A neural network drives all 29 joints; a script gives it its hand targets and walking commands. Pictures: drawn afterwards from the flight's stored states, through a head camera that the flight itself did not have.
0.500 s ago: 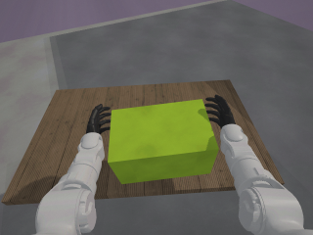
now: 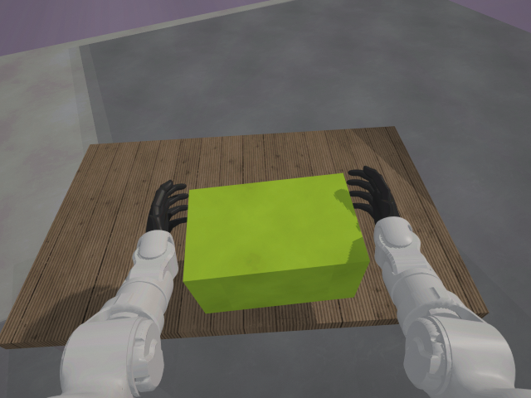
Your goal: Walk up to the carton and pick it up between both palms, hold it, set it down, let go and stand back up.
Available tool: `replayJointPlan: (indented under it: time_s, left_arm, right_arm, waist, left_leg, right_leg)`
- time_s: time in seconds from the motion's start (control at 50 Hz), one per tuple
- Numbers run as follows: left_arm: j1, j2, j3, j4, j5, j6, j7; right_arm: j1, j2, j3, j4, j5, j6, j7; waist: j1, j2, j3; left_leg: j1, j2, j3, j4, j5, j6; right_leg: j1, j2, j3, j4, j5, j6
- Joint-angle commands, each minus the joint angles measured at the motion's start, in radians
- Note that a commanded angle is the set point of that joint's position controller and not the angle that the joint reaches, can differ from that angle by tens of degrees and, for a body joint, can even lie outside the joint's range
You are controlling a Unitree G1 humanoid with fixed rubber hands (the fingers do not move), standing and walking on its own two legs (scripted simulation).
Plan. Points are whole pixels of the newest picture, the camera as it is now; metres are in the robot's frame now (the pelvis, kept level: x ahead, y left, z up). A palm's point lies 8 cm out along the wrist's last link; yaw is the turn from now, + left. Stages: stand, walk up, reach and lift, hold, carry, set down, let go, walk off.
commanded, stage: set down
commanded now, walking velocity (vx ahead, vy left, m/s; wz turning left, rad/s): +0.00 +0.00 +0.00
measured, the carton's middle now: (273, 244) +0.39 +0.03 -0.02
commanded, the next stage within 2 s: none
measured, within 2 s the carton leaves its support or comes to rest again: rests again in 0.54 s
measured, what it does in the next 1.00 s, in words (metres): stands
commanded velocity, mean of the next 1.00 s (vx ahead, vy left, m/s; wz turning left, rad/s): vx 0.00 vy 0.00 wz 0.00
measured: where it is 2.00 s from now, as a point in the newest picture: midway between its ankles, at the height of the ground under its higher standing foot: outside the picture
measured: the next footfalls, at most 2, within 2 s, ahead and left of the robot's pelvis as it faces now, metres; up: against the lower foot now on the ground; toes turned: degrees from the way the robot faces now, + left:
none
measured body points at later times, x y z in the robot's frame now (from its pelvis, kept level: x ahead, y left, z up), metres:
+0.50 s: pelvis +0.01 +0.00 +0.00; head +0.08 -0.01 +0.44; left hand +0.40 +0.22 +0.01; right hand +0.42 -0.15 +0.01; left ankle -0.01 +0.13 -0.74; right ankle -0.02 -0.13 -0.74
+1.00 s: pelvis +0.01 +0.00 +0.00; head +0.12 -0.01 +0.43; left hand +0.40 +0.21 -0.01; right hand +0.43 -0.15 -0.01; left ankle -0.01 +0.13 -0.74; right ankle -0.02 -0.13 -0.74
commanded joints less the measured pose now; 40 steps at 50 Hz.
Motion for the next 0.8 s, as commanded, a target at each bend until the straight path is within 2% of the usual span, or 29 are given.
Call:
replayJointPlan:
  time_s: [0.0,0.04,0.14,0.2,0.32,0.36,0.42,0.48,0.54,0.58,0.6,0.64,0.66,0.7,0.74,0.76,0.78]
  left_arm:
    - [-0.669,-0.625,-0.039,-0.145,0.134,-0.118,-0.168]
    - [-0.665,-0.622,-0.038,-0.136,0.142,-0.124,-0.17]
    - [-0.657,-0.62,-0.034,-0.123,0.145,-0.154,-0.165]
    - [-0.653,-0.621,-0.042,-0.113,0.139,-0.17,-0.163]
    - [-0.626,-0.616,-0.029,-0.095,0.15,-0.202,-0.155]
    - [-0.599,-0.604,-0.016,-0.054,0.158,-0.211,-0.159]
    - [-0.591,-0.609,-0.031,-0.075,0.163,-0.233,-0.151]
    - [-0.581,-0.617,-0.046,-0.07,0.155,-0.25,-0.149]
    - [-0.566,-0.618,-0.046,-0.058,0.156,-0.278,-0.143]
    - [-0.553,-0.622,-0.051,-0.053,0.159,-0.295,-0.141]
    - [-0.533,-0.62,-0.047,-0.043,0.165,-0.298,-0.138]
    - [-0.509,-0.613,-0.04,-0.027,0.163,-0.309,-0.14]
    - [-0.487,-0.617,-0.045,-0.025,0.173,-0.31,-0.14]
    - [-0.486,-0.607,-0.049,-0.013,0.168,-0.315,-0.145]
    - [-0.483,-0.592,-0.034,-0.004,0.174,-0.323,-0.15]
    - [-0.472,-0.594,-0.04,0.0,0.168,-0.323,-0.15]
    - [-0.464,-0.589,-0.031,0.014,0.178,-0.325,-0.153]
  right_arm:
    - [-0.65,0.608,0.145,-0.048,-0.091,-0.122,0.178]
    - [-0.63,0.606,0.131,-0.025,-0.101,-0.129,0.174]
    - [-0.635,0.617,0.132,-0.017,-0.117,-0.159,0.174]
    - [-0.619,0.603,0.117,0.009,-0.136,-0.175,0.17]
    - [-0.602,0.594,0.102,0.047,-0.159,-0.216,0.17]
    - [-0.606,0.592,0.107,0.033,-0.165,-0.232,0.168]
    - [-0.585,0.586,0.111,0.064,-0.17,-0.252,0.163]
    - [-0.589,0.583,0.113,0.065,-0.18,-0.275,0.159]
    - [-0.58,0.58,0.12,0.073,-0.188,-0.302,0.157]
    - [-0.56,0.579,0.125,0.096,-0.196,-0.318,0.153]
    - [-0.567,0.571,0.131,0.094,-0.193,-0.327,0.152]
    - [-0.548,0.565,0.134,0.103,-0.201,-0.338,0.149]
    - [-0.53,0.565,0.14,0.117,-0.193,-0.344,0.148]
    - [-0.53,0.548,0.127,0.126,-0.2,-0.352,0.144]
    - [-0.525,0.558,0.133,0.129,-0.202,-0.358,0.143]
    - [-0.519,0.543,0.134,0.137,-0.199,-0.361,0.143]
    - [-0.515,0.544,0.138,0.147,-0.202,-0.359,0.142]
  waist:
    - [0.071,-0.033,-0.496]
    - [0.057,-0.037,-0.493]
    - [0.073,-0.029,-0.518]
    - [0.053,-0.035,-0.523]
    - [0.061,-0.023,-0.541]
    - [0.073,-0.04,-0.54]
    - [0.067,-0.021,-0.567]
    - [0.057,-0.027,-0.592]
    - [0.068,-0.018,-0.646]
    - [0.063,-0.006,-0.673]
    - [0.074,-0.011,-0.674]
    - [0.074,-0.024,-0.665]
    - [0.069,-0.012,-0.66]
    - [0.06,-0.03,-0.652]
    - [0.075,-0.043,-0.638]
    - [0.064,-0.04,-0.622]
    - [0.071,-0.051,-0.624]
  left_leg:
    - [0.142,-0.01,0.045,0.063,0.534,-0.049]
    - [0.137,-0.01,0.044,0.062,0.522,-0.046]
    - [0.114,-0.008,0.052,0.078,0.542,-0.045]
    - [0.119,-0.004,0.046,0.083,0.557,-0.049]
    - [0.128,0.004,0.045,0.097,0.597,-0.055]
    - [0.093,0.001,0.051,0.098,0.578,-0.047]
    - [0.123,0.003,0.042,0.116,0.639,-0.055]
    - [0.113,0.008,0.04,0.129,0.662,-0.054]
    - [0.096,0.01,0.037,0.144,0.702,-0.056]
    - [0.101,0.012,0.033,0.158,0.742,-0.058]
    - [0.111,0.014,0.03,0.162,0.758,-0.058]
    - [0.088,0.012,0.032,0.164,0.752,-0.052]
    - [0.107,0.015,0.027,0.168,0.785,-0.052]
    - [0.064,0.013,0.027,0.16,0.735,-0.045]
    - [0.028,0.008,0.034,0.152,0.702,-0.036]
    - [0.045,0.01,0.03,0.154,0.717,-0.04]
    - [0.027,0.009,0.031,0.148,0.698,-0.035]
  right_leg:
    - [0.088,-0.001,-0.132,0.005,0.422,0.004]
    - [0.08,-0.004,-0.134,0.003,0.421,0.002]
    - [0.076,-0.009,-0.128,0.02,0.453,0.002]
    - [0.049,-0.007,-0.138,0.014,0.441,0.0]
    - [0.01,-0.006,-0.139,0.017,0.439,-0.01]
    - [0.018,-0.006,-0.134,0.023,0.452,-0.008]
    - [-0.011,-0.006,-0.137,0.02,0.47,-0.011]
    - [-0.03,-0.001,-0.139,0.031,0.493,-0.01]
    - [-0.04,0.0,-0.137,0.039,0.524,-0.013]
    - [-0.07,0.002,-0.139,0.042,0.534,-0.014]
    - [-0.081,0.003,-0.141,0.04,0.533,-0.014]
    - [-0.091,0.001,-0.136,0.044,0.55,-0.013]
    - [-0.104,0.003,-0.135,0.04,0.549,-0.013]
    - [-0.095,0.002,-0.135,0.049,0.554,-0.011]
    - [-0.08,-0.004,-0.127,0.054,0.556,-0.012]
    - [-0.091,-0.003,-0.131,0.049,0.55,-0.005]
    - [-0.083,-0.004,-0.125,0.054,0.558,-0.006]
